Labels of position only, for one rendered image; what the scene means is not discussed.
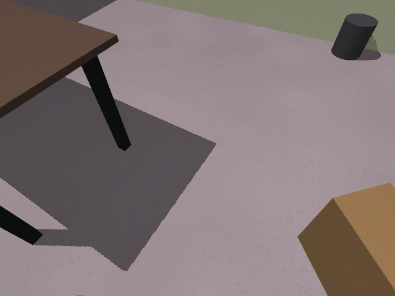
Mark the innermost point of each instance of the table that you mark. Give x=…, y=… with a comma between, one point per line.
x=37, y=49

